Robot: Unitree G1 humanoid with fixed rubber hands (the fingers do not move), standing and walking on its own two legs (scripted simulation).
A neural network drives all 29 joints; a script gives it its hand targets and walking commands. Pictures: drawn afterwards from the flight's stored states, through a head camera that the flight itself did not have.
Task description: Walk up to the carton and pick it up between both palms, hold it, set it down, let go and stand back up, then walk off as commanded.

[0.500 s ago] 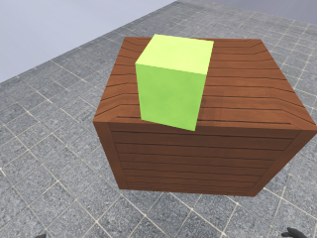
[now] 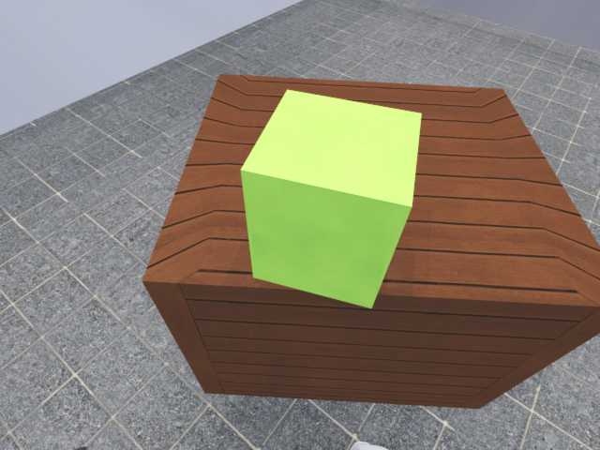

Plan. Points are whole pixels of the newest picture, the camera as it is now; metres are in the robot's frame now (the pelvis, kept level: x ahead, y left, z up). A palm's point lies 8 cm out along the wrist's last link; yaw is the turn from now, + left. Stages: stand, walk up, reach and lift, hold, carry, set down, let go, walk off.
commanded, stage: walk up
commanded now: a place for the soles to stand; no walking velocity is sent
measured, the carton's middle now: (330, 202) +0.48 -0.02 +0.04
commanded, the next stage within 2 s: none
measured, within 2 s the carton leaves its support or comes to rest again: neither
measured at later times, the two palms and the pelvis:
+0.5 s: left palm (57, 441) +0.15 +0.33 -0.07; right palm (540, 398) +0.22 -0.32 -0.06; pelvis +0.08 +0.00 +0.00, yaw +0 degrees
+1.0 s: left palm (53, 438) +0.16 +0.33 -0.07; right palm (533, 383) +0.23 -0.31 -0.05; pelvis +0.07 +0.01 +0.00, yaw -1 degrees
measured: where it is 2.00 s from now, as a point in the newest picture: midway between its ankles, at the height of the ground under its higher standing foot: outside the picture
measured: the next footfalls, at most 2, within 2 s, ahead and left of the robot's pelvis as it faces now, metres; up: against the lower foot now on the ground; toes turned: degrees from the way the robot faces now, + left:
left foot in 0.24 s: +0.16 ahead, +0.14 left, +0.00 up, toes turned -1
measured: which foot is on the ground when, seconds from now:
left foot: down 0.00-0.00, up 0.02-0.22, down 0.24-1.00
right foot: down 0.00-1.00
